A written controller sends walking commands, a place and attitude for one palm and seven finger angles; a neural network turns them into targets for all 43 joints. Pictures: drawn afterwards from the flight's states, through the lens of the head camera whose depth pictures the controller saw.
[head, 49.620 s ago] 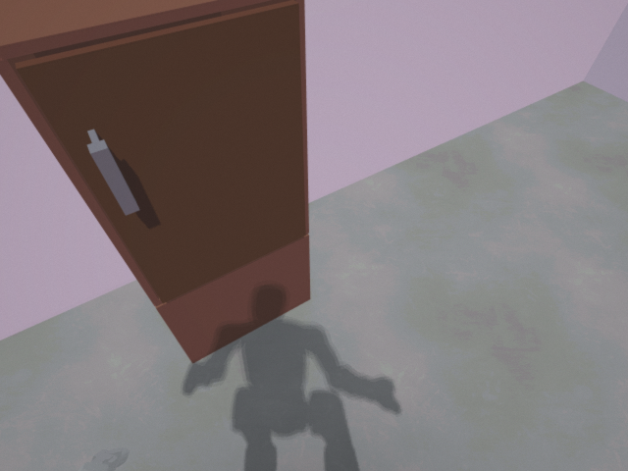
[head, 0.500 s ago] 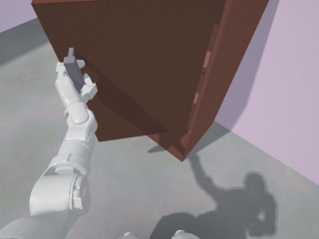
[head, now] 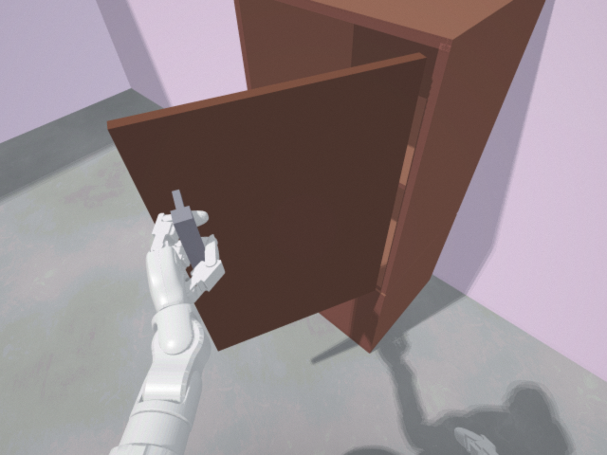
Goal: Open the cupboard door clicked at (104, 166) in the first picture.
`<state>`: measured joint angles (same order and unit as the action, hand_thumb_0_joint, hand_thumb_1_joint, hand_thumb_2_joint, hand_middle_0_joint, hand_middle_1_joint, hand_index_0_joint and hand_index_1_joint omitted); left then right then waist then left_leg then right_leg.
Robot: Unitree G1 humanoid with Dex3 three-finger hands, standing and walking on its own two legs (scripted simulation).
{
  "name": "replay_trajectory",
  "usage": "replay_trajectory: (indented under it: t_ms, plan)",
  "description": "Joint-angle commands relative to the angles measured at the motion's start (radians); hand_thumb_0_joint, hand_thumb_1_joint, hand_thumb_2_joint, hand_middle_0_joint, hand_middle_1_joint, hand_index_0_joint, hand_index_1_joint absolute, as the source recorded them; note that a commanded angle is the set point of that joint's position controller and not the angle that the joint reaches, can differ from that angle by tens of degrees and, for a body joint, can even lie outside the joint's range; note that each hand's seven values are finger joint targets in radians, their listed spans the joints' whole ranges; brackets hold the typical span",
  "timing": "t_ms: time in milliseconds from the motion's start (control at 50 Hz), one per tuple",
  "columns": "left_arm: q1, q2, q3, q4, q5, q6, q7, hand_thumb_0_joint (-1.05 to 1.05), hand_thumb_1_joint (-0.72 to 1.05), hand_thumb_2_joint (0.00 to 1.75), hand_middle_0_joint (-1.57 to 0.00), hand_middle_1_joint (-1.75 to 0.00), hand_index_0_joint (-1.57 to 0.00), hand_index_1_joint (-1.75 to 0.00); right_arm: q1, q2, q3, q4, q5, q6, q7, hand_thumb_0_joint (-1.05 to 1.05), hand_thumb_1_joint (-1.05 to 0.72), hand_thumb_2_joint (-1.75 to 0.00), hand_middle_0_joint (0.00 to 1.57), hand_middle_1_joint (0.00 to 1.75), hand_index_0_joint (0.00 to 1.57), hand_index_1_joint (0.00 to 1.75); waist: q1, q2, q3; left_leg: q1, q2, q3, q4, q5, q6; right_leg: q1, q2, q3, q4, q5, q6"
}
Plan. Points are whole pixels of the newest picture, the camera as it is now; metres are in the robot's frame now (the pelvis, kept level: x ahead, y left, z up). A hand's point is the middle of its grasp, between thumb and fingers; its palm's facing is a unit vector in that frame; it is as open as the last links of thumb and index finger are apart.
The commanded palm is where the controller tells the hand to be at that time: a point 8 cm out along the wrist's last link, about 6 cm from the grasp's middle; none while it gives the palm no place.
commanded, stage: pull the door open along its arc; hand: left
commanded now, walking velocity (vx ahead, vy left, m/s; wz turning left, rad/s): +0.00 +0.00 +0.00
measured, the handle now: (191, 235) +0.39 +0.17 +0.08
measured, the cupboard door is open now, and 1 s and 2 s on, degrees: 65 80 81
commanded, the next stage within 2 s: open thumb and fingers to let go in 0.26 s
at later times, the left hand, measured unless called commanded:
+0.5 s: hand (252, 309) +0.28 +0.07 +0.08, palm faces +0.38 -0.92 -0.02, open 6.3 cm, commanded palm +0.23 +0.12 +0.08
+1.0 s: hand (246, 311) +0.27 +0.08 +0.09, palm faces +0.37 -0.93 +0.00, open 13.9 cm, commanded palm +0.23 +0.12 +0.08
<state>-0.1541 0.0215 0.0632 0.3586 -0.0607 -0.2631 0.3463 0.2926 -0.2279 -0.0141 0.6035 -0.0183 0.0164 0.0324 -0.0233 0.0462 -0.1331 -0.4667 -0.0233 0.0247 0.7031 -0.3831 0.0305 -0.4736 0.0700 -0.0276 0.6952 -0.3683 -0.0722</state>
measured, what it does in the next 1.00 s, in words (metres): stands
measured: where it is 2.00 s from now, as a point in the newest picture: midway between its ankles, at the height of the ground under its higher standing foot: outside the picture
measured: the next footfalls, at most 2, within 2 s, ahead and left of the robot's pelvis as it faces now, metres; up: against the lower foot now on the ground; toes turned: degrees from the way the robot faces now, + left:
none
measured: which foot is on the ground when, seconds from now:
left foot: down 0.00-1.00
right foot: down 0.00-1.00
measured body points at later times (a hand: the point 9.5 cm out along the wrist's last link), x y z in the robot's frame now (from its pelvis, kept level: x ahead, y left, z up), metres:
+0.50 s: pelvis +0.00 -0.02 +0.00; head +0.00 -0.04 +0.45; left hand +0.25 +0.12 +0.09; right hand +0.20 -0.21 -0.10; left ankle -0.02 +0.10 -0.72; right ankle -0.02 -0.07 -0.72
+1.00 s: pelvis -0.03 -0.02 +0.00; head -0.02 -0.04 +0.45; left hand +0.25 +0.13 +0.09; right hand +0.16 -0.24 -0.10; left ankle -0.02 +0.10 -0.72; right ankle -0.02 -0.07 -0.72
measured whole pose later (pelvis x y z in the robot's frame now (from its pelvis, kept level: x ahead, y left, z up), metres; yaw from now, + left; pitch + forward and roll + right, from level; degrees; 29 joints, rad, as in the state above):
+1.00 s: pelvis -0.03 -0.02 +0.00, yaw +3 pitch +3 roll +1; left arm 0.04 -0.06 -0.17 0.08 0.01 -0.10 0.49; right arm 0.18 -0.21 0.01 0.58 -0.03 0.07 -0.03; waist -0.01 0.04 -0.07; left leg -0.41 -0.03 -0.04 0.70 -0.34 0.00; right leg -0.39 0.06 -0.09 0.69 -0.35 -0.10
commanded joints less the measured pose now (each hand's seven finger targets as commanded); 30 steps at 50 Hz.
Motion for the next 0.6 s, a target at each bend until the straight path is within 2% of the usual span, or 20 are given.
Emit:
replay_trajectory:
  t_ms: [0,20,60,120,160,200,240,260,280,320,340,360,380,480,500,520,580]
  plan:
    - [-0.079,0.042,-0.040,-0.415,0.009,-0.014,0.016,0.00,0.90,0.90,-0.40,-1.35,-0.40,-1.35,-0.096,-0.092,-0.021,-0.178,0.004,-0.033,-0.015,0.00,-0.90,-0.90,0.20,0.30,0.20,0.30,0.038,-0.117,-0.183,0.107,0.012,-0.012,-0.064,0.361,0.005,0.227,-0.071,0.028,-0.084,0.499,0.056]
    - [-0.038,0.013,-0.059,-0.467,0.012,0.002,0.032,0.00,0.90,0.90,-0.40,-1.35,-0.40,-1.35,-0.115,-0.081,-0.019,-0.187,0.003,-0.030,-0.016,0.00,-0.90,-0.90,0.20,0.30,0.20,0.30,0.048,-0.091,-0.191,0.124,0.013,-0.011,-0.064,0.372,0.003,0.232,-0.072,0.025,-0.083,0.499,0.054]
    - [0.056,-0.028,-0.104,-0.531,0.032,0.036,0.064,0.00,0.90,0.90,-0.40,-1.35,-0.40,-1.35,-0.133,-0.072,-0.014,-0.199,-0.002,-0.019,-0.018,0.00,-0.90,-0.90,0.20,0.30,0.20,0.30,0.046,-0.105,-0.176,0.140,0.014,-0.020,-0.060,0.383,0.001,0.238,-0.072,0.016,-0.082,0.489,0.049]
    - [0.124,-0.091,-0.188,-0.628,0.072,0.096,0.115,0.00,0.90,0.90,-0.40,-1.35,-0.40,-1.35,-0.164,-0.055,-0.006,-0.216,-0.007,-0.002,-0.016,0.00,-0.90,-0.90,0.20,0.30,0.20,0.30,0.034,-0.090,-0.149,0.146,0.015,-0.028,-0.057,0.369,-0.006,0.218,-0.077,0.012,-0.080,0.474,0.048]
    - [0.174,-0.116,-0.236,-0.641,0.112,0.130,0.146,0.00,0.90,0.90,-0.40,-1.35,-0.40,-1.35,-0.173,-0.049,-0.001,-0.220,-0.014,0.012,-0.016,0.00,-0.90,-0.90,0.20,0.30,0.20,0.30,0.023,-0.110,-0.120,0.146,0.016,-0.038,-0.047,0.361,-0.005,0.205,-0.079,0.011,-0.082,0.480,0.047]
    - [0.201,-0.147,-0.293,-0.677,0.150,0.154,0.164,0.00,0.90,0.90,-0.40,-1.35,-0.40,-1.35,-0.189,-0.043,-0.001,-0.229,-0.018,0.025,-0.012,0.00,-0.90,-0.90,0.20,0.30,0.20,0.30,0.017,-0.107,-0.125,0.145,0.018,-0.044,-0.037,0.361,-0.007,0.193,-0.080,0.008,-0.068,0.475,0.043]
    - [0.245,-0.182,-0.342,-0.717,0.179,0.171,0.175,0.00,0.90,0.90,-0.40,-1.35,-0.40,-1.35,-0.203,-0.034,0.000,-0.240,-0.022,0.031,-0.010,0.00,-0.90,-0.90,0.20,0.30,0.20,0.30,0.018,-0.083,-0.147,0.157,0.017,-0.048,-0.020,0.379,-0.008,0.192,-0.082,0.006,-0.055,0.501,0.040]
    - [0.294,-0.202,-0.366,-0.731,0.176,0.182,0.168,0.00,0.90,0.90,-0.40,-1.35,-0.40,-1.35,-0.206,-0.032,0.002,-0.244,-0.018,0.037,-0.005,0.00,-0.90,-0.90,0.20,0.30,0.20,0.30,0.026,-0.056,-0.148,0.159,0.019,-0.048,-0.017,0.392,-0.010,0.199,-0.079,0.003,-0.053,0.504,0.034]
    - [0.279,-0.208,-0.370,-0.725,0.159,0.192,0.167,0.00,0.90,0.90,-0.40,-1.35,-0.40,-1.35,-0.214,-0.030,0.007,-0.241,-0.015,0.040,-0.006,0.00,-0.90,-0.90,0.20,0.30,0.20,0.30,0.017,-0.064,-0.138,0.157,0.016,-0.050,-0.014,0.371,-0.011,0.190,-0.082,0.002,-0.057,0.512,0.039]
    - [0.172,-0.179,-0.347,-0.720,0.146,0.199,0.179,0.00,0.90,0.90,-0.40,-1.35,-0.40,-1.35,-0.232,-0.032,0.012,-0.232,-0.016,0.048,-0.017,0.00,-0.90,-0.90,0.20,0.30,0.20,0.30,0.008,-0.059,-0.112,0.137,0.010,-0.056,-0.010,0.318,-0.013,0.166,-0.084,0.009,-0.063,0.467,0.041]
    - [0.073,-0.159,-0.326,-0.684,0.140,0.201,0.191,0.00,0.90,0.90,-0.40,-1.35,-0.40,-1.35,-0.239,-0.033,0.020,-0.218,-0.019,0.051,-0.026,0.00,-0.90,-0.90,0.20,0.30,0.20,0.30,-0.008,-0.081,-0.079,0.114,0.006,-0.063,-0.009,0.275,-0.011,0.140,-0.087,0.011,-0.071,0.420,0.044]
    - [0.056,-0.144,-0.305,-0.664,0.135,0.200,0.196,0.00,0.83,0.87,-0.40,-1.34,-0.40,-1.34,-0.248,-0.032,0.020,-0.212,-0.020,0.052,-0.035,0.00,-0.90,-0.90,0.20,0.30,0.20,0.30,-0.005,-0.106,-0.061,0.104,0.005,-0.065,-0.008,0.244,-0.010,0.130,-0.088,0.019,-0.087,0.373,0.046]
    - [0.039,-0.135,-0.292,-0.657,0.133,0.198,0.200,0.00,0.76,0.84,-0.39,-1.34,-0.39,-1.34,-0.257,-0.033,0.021,-0.212,-0.023,0.052,-0.040,0.00,-0.90,-0.90,0.20,0.30,0.20,0.30,0.002,-0.098,-0.082,0.100,0.001,-0.064,-0.007,0.229,-0.009,0.132,-0.092,0.028,-0.088,0.359,0.048]
    - [0.089,-0.115,-0.262,-0.628,0.125,0.184,0.178,0.00,0.41,0.69,-0.36,-1.30,-0.36,-1.30,-0.237,-0.027,0.018,-0.213,-0.023,0.053,-0.053,0.00,-0.90,-0.90,0.20,0.30,0.20,0.30,0.027,-0.143,-0.180,0.094,-0.008,-0.060,-0.014,0.244,-0.010,0.220,-0.113,0.060,-0.086,0.457,0.066]
    - [0.103,-0.107,-0.254,-0.629,0.123,0.180,0.172,0.00,0.34,0.66,-0.36,-1.29,-0.36,-1.29,-0.236,-0.027,0.017,-0.212,-0.021,0.055,-0.054,0.00,-0.90,-0.90,0.20,0.30,0.20,0.30,0.032,-0.125,-0.181,0.093,-0.007,-0.057,-0.016,0.248,-0.011,0.228,-0.116,0.065,-0.088,0.472,0.066]
    - [0.084,-0.122,-0.274,-0.636,0.124,0.175,0.164,0.00,0.27,0.63,-0.35,-1.28,-0.35,-1.28,-0.231,-0.028,0.017,-0.210,-0.022,0.053,-0.054,0.00,-0.90,-0.90,0.20,0.30,0.20,0.30,0.023,-0.134,-0.183,0.097,-0.007,-0.058,-0.016,0.249,-0.009,0.229,-0.116,0.062,-0.087,0.475,0.067]
    - [0.065,-0.128,-0.284,-0.613,0.113,0.158,0.147,0.00,0.06,0.54,-0.34,-1.26,-0.34,-1.26,-0.230,-0.033,0.016,-0.208,-0.019,0.040,-0.056,0.00,-0.90,-0.90,0.20,0.30,0.20,0.30,0.015,-0.137,-0.139,0.089,-0.005,-0.060,-0.017,0.217,-0.007,0.204,-0.120,0.071,-0.107,0.428,0.071]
